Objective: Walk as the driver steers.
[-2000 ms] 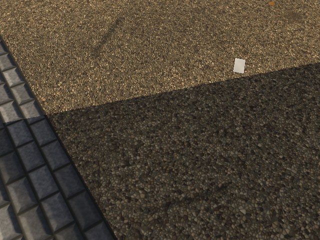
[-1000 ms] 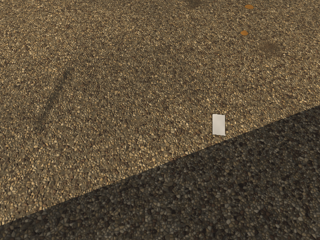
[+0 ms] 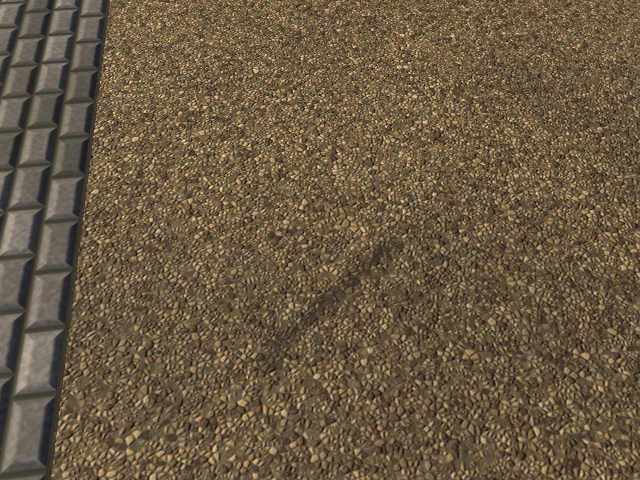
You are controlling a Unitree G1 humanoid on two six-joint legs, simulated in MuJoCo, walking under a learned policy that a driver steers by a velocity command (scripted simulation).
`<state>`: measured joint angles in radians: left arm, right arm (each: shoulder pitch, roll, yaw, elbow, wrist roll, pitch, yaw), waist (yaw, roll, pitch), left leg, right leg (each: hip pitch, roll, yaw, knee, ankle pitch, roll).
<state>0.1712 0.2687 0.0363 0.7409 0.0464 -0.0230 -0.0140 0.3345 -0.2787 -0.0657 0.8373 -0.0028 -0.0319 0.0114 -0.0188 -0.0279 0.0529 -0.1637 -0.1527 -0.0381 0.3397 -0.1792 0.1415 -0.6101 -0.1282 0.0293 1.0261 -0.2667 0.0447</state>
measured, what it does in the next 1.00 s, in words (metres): walks ahead, turning left: right foot, then left foot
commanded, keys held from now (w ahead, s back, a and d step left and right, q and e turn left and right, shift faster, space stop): w+q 0.56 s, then q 0.02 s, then no key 0.42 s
